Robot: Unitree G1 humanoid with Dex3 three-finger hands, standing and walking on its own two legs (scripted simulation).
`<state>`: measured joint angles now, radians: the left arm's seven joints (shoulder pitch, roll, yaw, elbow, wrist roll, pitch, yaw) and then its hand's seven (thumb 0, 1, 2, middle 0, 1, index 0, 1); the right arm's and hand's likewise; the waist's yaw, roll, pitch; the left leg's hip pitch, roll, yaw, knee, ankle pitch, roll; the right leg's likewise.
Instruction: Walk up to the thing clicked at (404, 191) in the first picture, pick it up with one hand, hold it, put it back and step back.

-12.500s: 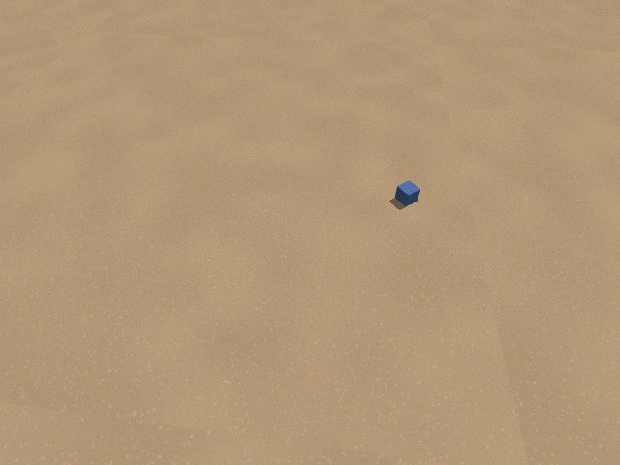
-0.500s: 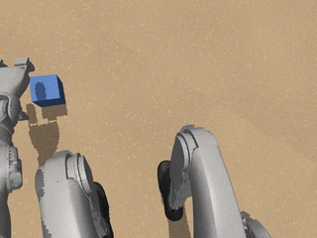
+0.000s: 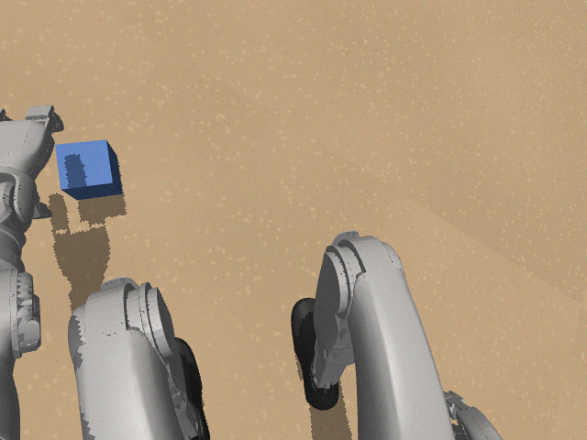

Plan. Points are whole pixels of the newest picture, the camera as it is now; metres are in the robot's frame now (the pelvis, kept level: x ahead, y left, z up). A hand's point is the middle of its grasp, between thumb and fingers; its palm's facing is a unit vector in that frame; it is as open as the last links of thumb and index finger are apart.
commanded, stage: rise first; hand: left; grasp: from above
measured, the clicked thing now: (91, 171) +0.52 +0.25 -0.29
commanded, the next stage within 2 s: approach in 0.88 s
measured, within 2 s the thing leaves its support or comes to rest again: neither
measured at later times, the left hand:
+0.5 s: hand (25, 175) +0.47 +0.29 -0.16, palm faces -0.45 -0.03 -0.89, open 12.8 cm
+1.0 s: hand (19, 174) +0.47 +0.30 -0.15, palm faces -0.45 -0.04 -0.89, open 12.4 cm
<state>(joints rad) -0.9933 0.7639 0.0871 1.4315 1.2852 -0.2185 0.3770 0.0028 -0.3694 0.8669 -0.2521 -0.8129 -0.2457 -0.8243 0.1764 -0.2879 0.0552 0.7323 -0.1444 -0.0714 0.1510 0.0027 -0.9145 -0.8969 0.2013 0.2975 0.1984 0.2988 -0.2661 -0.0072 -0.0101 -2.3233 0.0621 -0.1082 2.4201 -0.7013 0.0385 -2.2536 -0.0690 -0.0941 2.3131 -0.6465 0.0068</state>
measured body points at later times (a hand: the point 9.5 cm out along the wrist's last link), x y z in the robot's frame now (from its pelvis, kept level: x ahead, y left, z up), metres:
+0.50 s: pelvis +0.00 +0.00 +0.00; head +0.24 +0.07 +0.37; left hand +0.49 +0.29 -0.11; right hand +0.03 -0.28 -0.09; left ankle +0.07 +0.12 -0.30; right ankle +0.11 -0.13 -0.30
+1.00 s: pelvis -0.01 +0.00 +0.00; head +0.24 +0.07 +0.38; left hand +0.49 +0.30 -0.10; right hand +0.03 -0.28 -0.09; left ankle +0.07 +0.12 -0.30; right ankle +0.11 -0.13 -0.30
